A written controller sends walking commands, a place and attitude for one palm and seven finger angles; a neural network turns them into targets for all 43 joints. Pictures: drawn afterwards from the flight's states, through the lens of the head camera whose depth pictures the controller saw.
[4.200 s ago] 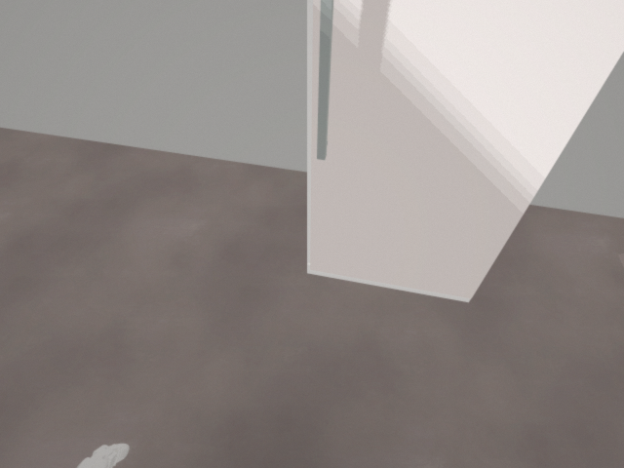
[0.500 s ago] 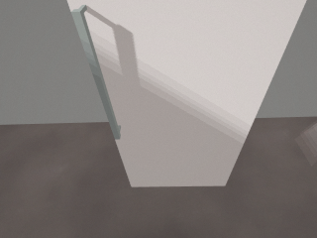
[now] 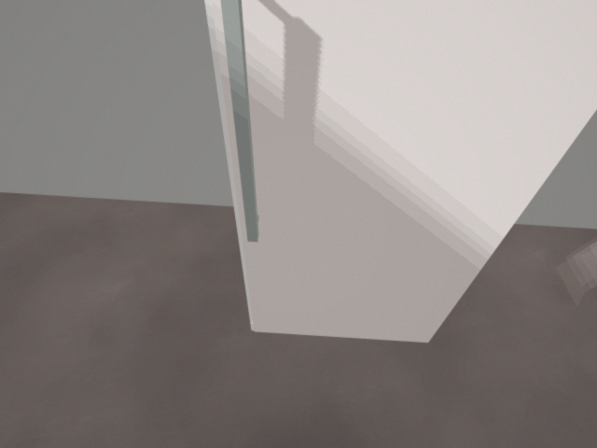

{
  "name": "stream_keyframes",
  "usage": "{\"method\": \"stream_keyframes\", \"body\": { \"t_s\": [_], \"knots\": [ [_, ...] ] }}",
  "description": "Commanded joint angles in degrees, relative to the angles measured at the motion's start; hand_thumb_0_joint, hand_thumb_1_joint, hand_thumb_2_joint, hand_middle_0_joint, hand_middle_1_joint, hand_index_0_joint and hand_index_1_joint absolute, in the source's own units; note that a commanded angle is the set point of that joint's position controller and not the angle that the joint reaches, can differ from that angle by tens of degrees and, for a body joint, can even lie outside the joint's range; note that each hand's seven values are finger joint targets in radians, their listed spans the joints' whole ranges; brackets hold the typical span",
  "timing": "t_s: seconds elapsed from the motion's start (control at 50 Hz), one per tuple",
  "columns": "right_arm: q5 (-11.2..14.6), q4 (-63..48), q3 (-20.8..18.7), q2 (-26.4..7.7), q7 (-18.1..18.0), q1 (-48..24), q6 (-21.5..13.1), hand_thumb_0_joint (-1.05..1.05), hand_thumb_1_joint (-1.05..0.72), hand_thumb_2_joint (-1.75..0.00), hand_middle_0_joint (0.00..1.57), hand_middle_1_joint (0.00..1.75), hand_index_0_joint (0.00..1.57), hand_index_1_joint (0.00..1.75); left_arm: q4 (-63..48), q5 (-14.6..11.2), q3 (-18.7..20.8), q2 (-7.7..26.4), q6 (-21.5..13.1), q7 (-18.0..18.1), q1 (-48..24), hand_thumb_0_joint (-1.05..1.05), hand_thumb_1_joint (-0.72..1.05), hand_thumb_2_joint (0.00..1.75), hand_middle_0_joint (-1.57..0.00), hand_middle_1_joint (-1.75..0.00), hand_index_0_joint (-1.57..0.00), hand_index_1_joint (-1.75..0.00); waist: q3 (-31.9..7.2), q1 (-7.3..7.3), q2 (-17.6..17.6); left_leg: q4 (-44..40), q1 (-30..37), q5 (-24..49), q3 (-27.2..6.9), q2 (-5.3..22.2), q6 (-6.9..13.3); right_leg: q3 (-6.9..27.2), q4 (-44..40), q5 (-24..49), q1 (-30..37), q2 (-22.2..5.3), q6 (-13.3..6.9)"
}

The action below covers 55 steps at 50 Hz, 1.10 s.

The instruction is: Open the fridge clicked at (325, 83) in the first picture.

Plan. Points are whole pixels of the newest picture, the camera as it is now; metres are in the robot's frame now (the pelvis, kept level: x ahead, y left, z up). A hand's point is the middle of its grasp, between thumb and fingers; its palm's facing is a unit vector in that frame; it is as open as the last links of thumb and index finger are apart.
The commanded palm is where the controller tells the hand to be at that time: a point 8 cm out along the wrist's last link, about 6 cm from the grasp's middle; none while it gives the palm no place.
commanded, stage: come to a stop and stand still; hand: left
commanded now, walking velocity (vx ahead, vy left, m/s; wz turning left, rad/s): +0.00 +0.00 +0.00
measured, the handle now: (246, 139) +0.55 +0.14 +0.12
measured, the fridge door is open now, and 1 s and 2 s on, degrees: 0 0 0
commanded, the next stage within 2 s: look again from close up in 0.32 s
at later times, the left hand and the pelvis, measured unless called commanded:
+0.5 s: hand out of the picture -0.01 +0.19 -0.17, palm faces +0.02 -0.98 -0.21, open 7.4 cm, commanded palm none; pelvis +0.00 +0.02 +0.00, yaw +1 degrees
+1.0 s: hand out of the picture +0.01 +0.14 -0.17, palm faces +0.02 -0.98 -0.22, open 7.3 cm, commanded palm none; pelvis +0.01 -0.03 +0.00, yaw +0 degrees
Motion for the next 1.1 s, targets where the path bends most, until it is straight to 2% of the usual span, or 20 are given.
{"method": "stream_keyframes", "body": {
  "t_s": [0.0,0.04,0.16,0.22,0.28,0.3,0.32,0.34,0.36,0.38,0.42,0.46,0.52,0.56,0.58,0.62,0.74,0.82,0.9,1.08],
  "knots": [
    [0.8,-0.7,-0.6,-4.9,-0.3,4.4,-1.4,0.00,-0.90,-0.90,0.20,0.30,0.20,0.30,-0.3,-0.4,-0.1,4.7,-1.5,0.8,3.4,0.00,0.90,0.90,-0.20,-0.30,-0.20,-0.30,-0.6,-1.66,-1.8,-4.1,-0.2,21.5,-6.1,8.3,-0.8,3.8,-4.4,19.1,5.2,-3.5,-2.3],
    [0.7,-0.1,-0.6,-5.3,-0.3,4.8,-1.5,0.00,-0.90,-0.90,0.20,0.30,0.20,0.30,-0.5,-0.5,-0.5,3.9,-1.5,0.8,2.3,0.00,0.90,0.90,-0.20,-0.30,-0.20,-0.30,-0.3,-2.02,-2.7,-5.6,1.0,19.5,-6.2,8.5,-0.8,3.1,-5.2,16.6,4.2,-3.4,-2.1],
    [0.5,1.4,0.0,-4.9,-0.2,4.4,-1.6,0.00,-0.90,-0.90,0.20,0.30,0.20,0.30,-0.1,-0.5,-0.6,3.7,-0.8,0.8,1.3,0.00,0.90,0.90,-0.20,-0.30,-0.20,-0.30,4.1,-1.51,3.0,-9.7,-2.3,12.8,-7.0,8.6,-0.8,2.6,-6.8,8.9,4.0,-2.6,-1.5],
    [0.6,1.7,0.1,-4.7,-0.2,4.8,-1.6,0.00,-0.90,-0.90,0.20,0.30,0.20,0.30,0.0,-0.5,-0.8,3.8,-0.7,0.8,1.5,0.00,0.90,0.90,-0.20,-0.30,-0.20,-0.30,4.7,-1.34,3.1,-10.2,-3.2,11.3,-7.1,8.4,-0.8,2.6,-7.1,8.9,4.7,-2.6,-1.5],
    [0.6,1.8,0.1,-4.8,-0.2,5.3,-1.7,0.00,-0.90,-0.90,0.20,0.30,0.20,0.30,0.0,-0.5,-0.8,3.9,-0.8,0.9,1.7,0.00,0.90,0.90,-0.20,-0.30,-0.20,-0.30,4.1,-1.35,3.0,-9.8,-2.2,13.0,-7.0,8.5,-0.7,2.5,-7.2,10.0,5.0,-2.7,-1.6],
    [1.2,-2.9,0.7,-7.5,0.8,1.2,-2.4,0.00,-0.90,-0.90,0.20,0.30,0.20,0.30,0.7,0.1,-1.8,5.9,-1.9,3.3,4.2,0.00,0.90,0.90,-0.20,-0.30,-0.20,-0.30,5.7,-0.74,4.4,0.4,-6.1,25.5,-5.5,9.2,-1.8,4.6,-3.6,20.1,2.0,-4.6,-2.5],
    [0.1,-3.4,0.7,-5.4,0.8,5.2,-2.1,0.00,-0.90,-0.90,0.20,0.30,0.20,0.30,-1.6,-0.2,-1.3,6.9,-2.2,2.7,3.3,0.00,0.90,0.90,-0.20,-0.30,-0.20,-0.30,1.5,-2.28,7.4,-2.3,-5.5,14.0,-6.4,6.8,-2.1,3.8,-1.2,9.1,4.5,-4.3,-3.8],
    [0.0,-3.3,0.8,-5.3,0.8,5.1,-2.4,0.00,-0.90,-0.90,0.20,0.30,0.20,0.30,-2.0,-0.2,-1.5,6.2,-2.0,2.0,2.3,0.00,0.90,0.90,-0.20,-0.30,-0.20,-0.30,3.2,-1.68,9.5,-5.0,-6.8,12.1,-7.4,7.5,-1.6,2.8,-0.6,3.0,2.4,-3.1,-4.0],
    [-0.1,-3.8,1.0,-5.7,0.9,6.4,-2.6,0.00,-0.90,-0.90,0.20,0.30,0.20,0.30,-2.1,-0.2,-1.8,5.7,-1.8,1.7,3.1,0.00,0.90,0.90,-0.20,-0.30,-0.20,-0.30,0.7,-1.78,9.8,-6.0,-6.7,10.5,-8.8,8.6,-1.0,1.6,0.1,0.4,3.0,-1.7,-3.9],
    [-0.2,-4.3,1.0,-5.6,0.9,6.6,-2.8,0.00,-0.90,-0.90,0.20,0.30,0.20,0.30,-2.5,-0.2,-1.9,5.5,-2.0,1.3,2.2,0.00,0.90,0.90,-0.20,-0.30,-0.20,-0.30,-0.5,-1.73,13.3,-6.1,-6.0,14.9,-9.3,8.7,-0.7,0.5,2.0,0.8,3.2,-0.8,-3.7],
    [0.0,-4.8,1.0,-6.1,0.4,6.9,-2.7,0.00,-0.90,-0.90,0.20,0.30,0.20,0.30,-2.4,-0.4,-1.9,4.8,-2.0,1.1,2.0,0.00,0.90,0.90,-0.20,-0.30,-0.20,-0.30,-1.8,-1.84,9.7,-4.5,-2.2,22.1,-8.9,9.3,0.0,0.2,2.0,1.4,2.3,-0.4,-3.6],
    [0.2,-4.8,1.0,-6.0,0.3,7.4,-2.5,0.00,-0.90,-0.90,0.20,0.30,0.20,0.30,-2.2,-0.6,-2.1,4.2,-2.0,1.0,1.8,0.00,0.90,0.90,-0.20,-0.30,-0.20,-0.30,-0.1,-2.08,3.4,-4.0,-2.5,19.0,-8.3,8.8,0.6,1.3,0.6,3.8,2.0,-1.2,-3.8],
    [0.2,-4.5,1.2,-6.0,0.5,7.3,-2.3,0.00,-0.90,-0.90,0.20,0.30,0.20,0.30,-2.1,-0.6,-2.1,4.2,-1.9,0.9,1.1,0.00,0.90,0.90,-0.20,-0.30,-0.20,-0.30,4.2,-2.25,-0.5,-5.3,-4.7,12.8,-8.0,7.7,0.5,2.5,-0.5,4.7,0.7,-1.9,-3.7],
    [0.2,-4.2,1.2,-6.2,0.6,7.2,-2.1,0.00,-0.90,-0.90,0.20,0.30,0.20,0.30,-2.2,-0.6,-2.1,4.3,-1.7,0.9,1.4,0.00,0.90,0.90,-0.20,-0.30,-0.20,-0.30,6.4,-2.28,-0.5,-6.7,-5.8,8.2,-8.0,7.4,0.5,3.2,-1.3,3.1,-0.3,-1.8,-3.6],
    [0.2,-3.9,1.3,-6.0,0.7,7.1,-2.2,0.00,-0.90,-0.90,0.20,0.30,0.20,0.30,-2.2,-0.5,-1.9,4.7,-1.7,0.8,1.4,0.00,0.90,0.90,-0.20,-0.30,-0.20,-0.30,6.9,-2.12,1.0,-7.1,-6.2,7.7,-7.8,7.3,0.5,3.1,-1.3,3.1,-0.2,-1.9,-3.6],
    [0.1,-3.3,1.4,-5.9,0.7,6.9,-2.1,0.00,-0.90,-0.90,0.20,0.30,0.20,0.30,-2.1,-0.6,-1.8,4.7,-1.8,0.8,1.8,0.00,0.90,0.90,-0.20,-0.30,-0.20,-0.30,6.9,-2.06,0.7,-7.5,-5.8,6.9,-7.5,7.1,0.4,3.6,-1.6,3.3,-0.2,-1.9,-3.6],
    [0.2,-2.2,1.4,-5.8,0.6,6.8,-2.3,0.00,-0.90,-0.90,0.20,0.30,0.20,0.30,-2.3,-0.6,-1.4,5.2,-2.1,0.8,1.9,0.00,0.90,0.90,-0.20,-0.30,-0.20,-0.30,3.4,-2.07,-0.4,-6.2,-2.8,10.3,-6.0,7.0,0.2,4.2,-1.8,8.6,1.9,-2.5,-3.8],
    [0.2,-1.6,1.4,-5.5,0.5,5.9,-2.2,0.00,-0.90,-0.90,0.20,0.30,0.20,0.30,-2.2,-0.6,-1.2,5.7,-2.2,0.8,1.7,0.00,0.90,0.90,-0.20,-0.30,-0.20,-0.30,3.0,-1.98,1.2,-5.6,-2.3,10.5,-5.5,6.9,-0.1,4.6,-2.3,10.4,2.2,-2.8,-4.1],
    [0.2,-1.0,1.3,-5.3,0.5,5.8,-2.0,0.00,-0.90,-0.90,0.20,0.30,0.20,0.30,-2.2,-0.5,-1.1,6.0,-2.4,0.8,1.7,0.00,0.90,0.90,-0.20,-0.30,-0.20,-0.30,2.0,-2.00,-0.1,-4.8,-1.8,10.7,-4.9,6.9,-0.4,4.8,-2.9,13.5,3.2,-3.3,-4.4],
    [0.2,0.0,1.1,-5.0,0.3,5.1,-1.6,0.00,-0.90,-0.90,0.20,0.30,0.20,0.30,-2.2,-0.6,-1.0,6.6,-2.6,0.8,1.4,0.00,0.90,0.90,-0.20,-0.30,-0.20,-0.30,1.3,-2.05,0.4,-4.0,-0.5,11.5,-4.1,7.2,-1.2,4.9,-3.8,17.5,4.3,-3.4,-4.8]
  ]
}}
